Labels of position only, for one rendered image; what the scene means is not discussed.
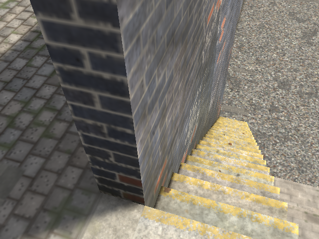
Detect stairs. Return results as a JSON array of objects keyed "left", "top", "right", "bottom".
[{"left": 154, "top": 117, "right": 299, "bottom": 239}]

